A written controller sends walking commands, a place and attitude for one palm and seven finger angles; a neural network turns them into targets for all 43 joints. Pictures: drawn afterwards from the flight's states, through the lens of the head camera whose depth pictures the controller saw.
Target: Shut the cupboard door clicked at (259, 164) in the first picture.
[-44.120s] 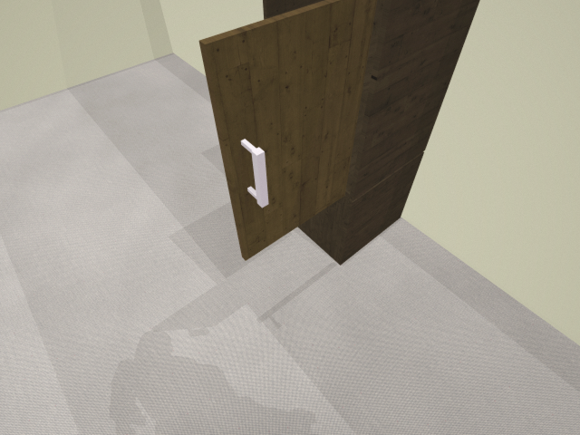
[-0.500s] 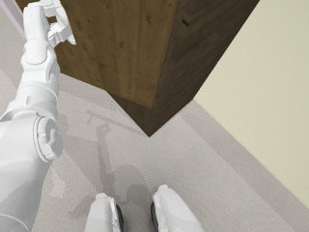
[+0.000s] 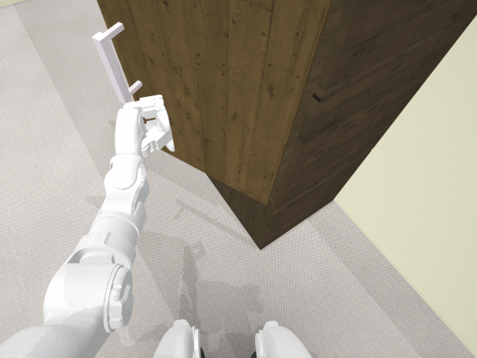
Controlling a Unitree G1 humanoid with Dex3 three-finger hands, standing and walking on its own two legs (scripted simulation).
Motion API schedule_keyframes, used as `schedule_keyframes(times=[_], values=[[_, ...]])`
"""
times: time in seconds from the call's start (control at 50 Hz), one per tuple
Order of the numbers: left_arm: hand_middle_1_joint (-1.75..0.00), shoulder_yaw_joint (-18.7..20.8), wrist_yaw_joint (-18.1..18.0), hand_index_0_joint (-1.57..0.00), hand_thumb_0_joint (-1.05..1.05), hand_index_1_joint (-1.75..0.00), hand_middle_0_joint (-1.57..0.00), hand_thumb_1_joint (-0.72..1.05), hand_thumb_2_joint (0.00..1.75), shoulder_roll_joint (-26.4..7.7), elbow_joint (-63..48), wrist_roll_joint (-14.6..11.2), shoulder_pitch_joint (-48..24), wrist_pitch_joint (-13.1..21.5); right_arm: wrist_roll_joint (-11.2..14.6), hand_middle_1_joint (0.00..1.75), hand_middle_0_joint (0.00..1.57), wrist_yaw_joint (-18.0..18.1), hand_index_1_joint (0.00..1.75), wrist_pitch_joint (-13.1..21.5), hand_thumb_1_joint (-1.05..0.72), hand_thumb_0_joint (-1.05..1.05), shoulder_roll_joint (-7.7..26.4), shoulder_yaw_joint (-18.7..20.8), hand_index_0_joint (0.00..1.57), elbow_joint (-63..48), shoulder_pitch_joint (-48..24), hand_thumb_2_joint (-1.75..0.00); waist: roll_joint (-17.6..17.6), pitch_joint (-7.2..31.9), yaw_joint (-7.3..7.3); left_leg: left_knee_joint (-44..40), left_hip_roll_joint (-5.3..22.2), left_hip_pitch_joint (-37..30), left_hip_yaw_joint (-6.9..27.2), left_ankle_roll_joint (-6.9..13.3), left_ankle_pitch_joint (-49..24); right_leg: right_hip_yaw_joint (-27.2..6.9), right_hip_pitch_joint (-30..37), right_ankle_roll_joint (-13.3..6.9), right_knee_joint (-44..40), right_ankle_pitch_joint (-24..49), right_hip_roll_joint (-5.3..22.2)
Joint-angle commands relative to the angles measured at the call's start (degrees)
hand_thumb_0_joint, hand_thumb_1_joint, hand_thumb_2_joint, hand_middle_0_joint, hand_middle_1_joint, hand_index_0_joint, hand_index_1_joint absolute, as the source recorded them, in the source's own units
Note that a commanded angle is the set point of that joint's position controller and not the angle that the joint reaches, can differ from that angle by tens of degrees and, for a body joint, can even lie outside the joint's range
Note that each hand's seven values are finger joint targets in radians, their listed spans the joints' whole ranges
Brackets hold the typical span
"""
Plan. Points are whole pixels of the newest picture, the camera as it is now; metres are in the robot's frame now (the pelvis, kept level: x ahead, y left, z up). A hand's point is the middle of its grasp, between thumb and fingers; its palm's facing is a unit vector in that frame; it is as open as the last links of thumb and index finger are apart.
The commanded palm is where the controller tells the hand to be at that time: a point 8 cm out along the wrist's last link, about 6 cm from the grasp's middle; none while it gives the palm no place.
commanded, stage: draw the hand back to the body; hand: left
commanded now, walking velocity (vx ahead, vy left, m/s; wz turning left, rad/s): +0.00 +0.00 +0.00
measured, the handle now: (121, 65) +0.65 +0.19 +0.06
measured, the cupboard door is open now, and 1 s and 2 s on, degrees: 26 26 26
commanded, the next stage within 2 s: step back with the hand held close in 1.70 s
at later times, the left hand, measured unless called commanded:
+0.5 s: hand (119, 151) +0.40 +0.15 +0.12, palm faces +0.00 -1.00 -0.04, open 3.1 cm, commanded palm +0.36 +0.20 +0.13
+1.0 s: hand out of the picture +0.28 +0.23 +0.19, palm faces +0.24 -0.93 -0.27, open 3.8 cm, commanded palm +0.23 +0.28 +0.21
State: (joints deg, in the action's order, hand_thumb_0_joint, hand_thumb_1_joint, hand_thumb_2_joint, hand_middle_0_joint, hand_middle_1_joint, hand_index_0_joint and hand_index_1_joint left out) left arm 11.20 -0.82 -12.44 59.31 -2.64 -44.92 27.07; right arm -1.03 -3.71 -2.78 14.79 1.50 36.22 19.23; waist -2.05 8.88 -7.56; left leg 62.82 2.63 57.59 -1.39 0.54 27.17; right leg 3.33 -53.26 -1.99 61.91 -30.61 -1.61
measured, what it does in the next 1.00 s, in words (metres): rises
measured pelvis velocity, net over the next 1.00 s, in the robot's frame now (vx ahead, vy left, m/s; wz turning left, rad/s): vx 0.02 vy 0.02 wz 0.02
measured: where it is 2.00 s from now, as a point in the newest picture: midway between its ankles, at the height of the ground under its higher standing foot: outside the picture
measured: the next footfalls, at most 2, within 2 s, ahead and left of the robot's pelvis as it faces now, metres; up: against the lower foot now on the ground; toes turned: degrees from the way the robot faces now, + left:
none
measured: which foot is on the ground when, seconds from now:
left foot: down 0.00-1.00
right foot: down 0.00-1.00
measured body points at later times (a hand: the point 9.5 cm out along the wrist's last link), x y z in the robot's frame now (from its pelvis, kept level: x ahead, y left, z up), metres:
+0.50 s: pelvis -0.01 +0.00 +0.04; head +0.05 -0.01 +0.48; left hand +0.40 +0.20 +0.12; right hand +0.04 -0.25 -0.09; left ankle +0.02 +0.11 -0.66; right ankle -0.02 -0.10 -0.66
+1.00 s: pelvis +0.02 +0.02 +0.09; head +0.01 +0.01 +0.53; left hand +0.26 +0.28 +0.21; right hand +0.24 -0.18 +0.02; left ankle +0.02 +0.11 -0.66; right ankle -0.02 -0.10 -0.66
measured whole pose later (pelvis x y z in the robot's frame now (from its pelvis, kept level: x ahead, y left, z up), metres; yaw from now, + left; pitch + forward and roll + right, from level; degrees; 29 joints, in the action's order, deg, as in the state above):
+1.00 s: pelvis +0.02 +0.02 +0.09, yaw +1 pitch -1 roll +0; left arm 6.2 -4.0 -17.4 -5.2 -4.4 8.7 0.1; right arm 2.7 4.4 -0.7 12.0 -4.0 31.1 7.6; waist -2.6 1.1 2.4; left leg 26.1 -0.8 10.8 -2.8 2.2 14.0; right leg 1.8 -6.3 0.3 24.0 -16.2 0.5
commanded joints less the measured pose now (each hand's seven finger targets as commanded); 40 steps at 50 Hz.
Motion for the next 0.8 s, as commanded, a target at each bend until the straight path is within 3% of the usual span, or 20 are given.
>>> schedule_keyframes(times=[0.0,0.1,0.12,0.18,0.2,0.26,0.32,0.42,0.48,0.54,0.6,0.62,0.64,0.68,0.72,0.78], values=[[-1.5,0.3,-0.84,-1.3,0.0,-1.5,-1.3,0.9,0.9,-8.83,-9.89,-0.05,-29.96,4.24,0.0,0.3,0.2,0.97,0.3,0.76,-0.9,0.0,8.09,2.88,0.2,-1.0,8.99,-0.9,0.43,22.67,-3.56,-3.31,-1.98,-20.57,2.6,1.23,-20.29,-3.08,7.38,1.69,-7.94,28.28,-0.49],[-1.5,0.32,-0.3,-1.3,0.0,-1.5,-1.3,0.9,0.9,-9.13,-6.18,-0.07,-32.48,5.24,-0.31,0.3,0.2,1.3,0.3,1.56,-0.9,0.0,8.11,2.36,0.2,-0.71,7.61,-0.9,-0.46,23.69,-3.93,-2.67,-2.15,-19.58,3.02,1.3,-18.05,-3.19,5.55,1.56,-7.21,25.12,-0.3],[-1.5,2.68,-0.06,-1.3,0.0,-1.5,-1.3,0.9,0.9,-11.46,-6.49,-0.18,-28.78,5.04,-0.14,0.3,0.2,1.23,0.3,1.51,-0.9,0.0,8.34,2.39,0.2,-1.47,7.48,-0.9,-0.77,25.49,-1.76,-3.34,-2.19,-20.14,2.88,1.09,-18.12,-3.24,7.42,1.32,-7.29,24.8,-0.39],[-1.5,3.43,1.56,-1.3,0.0,-1.5,-1.3,0.9,0.9,-12.34,-11.21,-1.26,-21.57,3.86,0.58,0.3,0.2,1.19,0.3,0.94,-0.9,0.0,8.22,2.07,0.2,-4.12,6.55,-0.9,-3.3,30.16,1.55,-5.58,-2.17,-24.61,2.51,0.74,-21.99,-2.9,12.14,0.94,-7.62,27.69,-0.48],[-1.5,2.85,2.13,-1.3,0.0,-1.5,-1.3,0.9,0.9,-11.5,-13.19,-2.16,-20.04,2.99,1.02,0.3,0.2,1.22,0.3,0.79,-0.9,0.0,8.01,2.02,0.2,-4.82,6.1,-0.9,-1.89,29.32,1.59,-6.35,-2.2,-24.7,1.98,0.95,-21.49,-3.02,13.89,1.18,-8.89,28.19,-0.56],[-1.5,4.99,3.37,-1.3,0.0,-1.5,-1.3,0.9,0.9,-14.29,-19.36,-4.37,-13.39,0.48,1.97,0.3,0.2,2.19,0.3,0.55,-0.9,0.0,8.23,1.77,0.2,-7.02,5.47,-0.9,4.08,27.33,3.05,-9.54,-2.49,-22.26,1.01,1.58,-18.82,-3.95,21.77,1.6,-12.18,29.01,-0.68],[-1.5,4.04,4.56,-1.3,0.0,-1.5,-1.3,0.9,0.9,-13.99,-26.36,-6.31,-9.84,-1.11,2.97,0.3,0.2,3.3,0.3,0.82,-0.9,0.0,7.7,1.51,0.2,-7.81,3.81,-0.9,5.78,22.43,3.03,-12.45,-2.65,-22.22,0.02,2.04,-16.24,-4.7,25.33,2.23,-16.05,28.03,-0.4],[-1.5,-0.34,7.08,-1.3,0.0,-1.5,-1.3,0.9,0.9,-10.47,-33.71,-8.51,-1.94,-2.43,4.08,0.3,0.2,4.45,0.3,2.7,-0.9,0.0,7.34,0.98,0.2,-8.05,0.65,-0.9,2.5,15.46,3.07,-16.95,-2.5,-28.01,0.11,2.06,-13.63,-3.83,24.5,1.97,-20.49,22.81,-0.32],[-1.5,-0.5,8.72,-1.3,0.0,-1.5,-1.3,0.9,0.9,-10.9,-37.11,-9.82,3.45,-4.23,4.65,0.3,0.2,4.81,0.3,3.68,-0.9,0.0,7.41,0.72,0.2,-8.39,-1.32,-0.9,-0.26,13.58,4.25,-19.24,-2.55,-31.12,0.34,1.95,-13.4,-3.61,25.32,1.68,-22.25,21.23,0.03],[-1.44,0.43,10.04,-1.24,0.0,-1.44,-1.24,0.9,0.9,-11.55,-41.86,-11.47,10.31,-6.32,5.02,0.3,0.2,5.03,0.3,4.8,-0.9,0.0,7.42,0.37,0.2,-9.53,-3.7,-0.9,0.51,12.35,6.02,-21.33,-2.52,-33.36,0.68,1.9,-15.21,-2.87,27.72,1.36,-22.98,22.97,0.05],[-1.35,0.82,11.06,-1.16,0.0,-1.35,-1.16,0.9,0.9,-11.96,-46.76,-12.56,14.86,-8.54,5.45,0.3,0.2,5.22,0.3,5.7,-0.9,0.0,7.24,-0.13,0.2,-10.72,-6.01,-0.9,1.28,9.65,6.69,-23.19,-2.42,-34.74,1.01,1.93,-16.12,-2.35,29.21,1.35,-23.71,24.21,0.16],[-1.32,-2.67,6.12,-1.13,0.0,-1.32,-1.13,0.9,0.9,-14.5,-53.32,-5.83,15.95,-10.69,5.42,0.3,0.2,6.55,0.3,3.97,-0.9,0.0,5.59,0.58,0.2,-11.62,-9.55,-0.9,2.69,12.09,7.57,-26.16,-2.4,-38.91,0.6,1.67,-17.0,-5.39,31.22,1.52,-28.02,23.07,1.67],[-1.29,-3.49,3.44,-1.11,0.0,-1.29,-1.11,0.9,0.9,-12.22,-55.98,-5.4,17.97,-12.78,5.18,0.3,0.2,7.4,0.3,3.53,-0.9,0.0,5.34,0.33,0.2,-12.29,-10.19,-0.9,2.8,10.06,6.76,-27.74,-2.21,-40.32,0.67,1.81,-16.82,-4.94,32.02,1.78,-29.62,22.53,1.77],[-1.23,-2.96,0.22,-1.05,0.0,-1.23,-1.05,0.9,0.9,-13.33,-60.24,-3.92,22.37,-15.85,5.07,0.3,0.2,8.48,0.3,3.11,-0.9,0.0,5.32,-0.17,0.2,-11.72,-11.38,-0.9,0.83,7.88,7.11,-30.09,-1.87,-43.5,0.96,1.91,-18.93,-3.93,34.1,1.54,-31.26,24.58,1.54],[-1.17,-2.83,-1.59,-1.0,0.0,-1.17,-1.0,0.9,0.9,-13.31,-62.47,-3.11,24.54,-18.11,5.0,0.3,0.2,9.1,0.3,2.86,-0.9,0.0,4.9,-0.78,0.2,-11.43,-12.72,-0.9,1.75,4.71,7.11,-32.7,-1.67,-45.67,1.31,1.93,-19.34,-3.41,35.38,1.47,-33.52,24.6,1.29],[-1.08,-2.17,-2.83,-0.92,0.0,-1.08,-0.92,0.9,0.9,-13.36,-66.93,-2.57,29.24,-20.48,4.64,0.3,0.2,9.6,0.3,3.07,-0.9,0.0,4.56,-1.51,0.2,-11.38,-13.79,-0.9,0.63,3.68,7.61,-35.9,-1.45,-49.8,1.58,1.84,-22.62,-2.69,39.32,1.25,-35.91,26.96,1.29]])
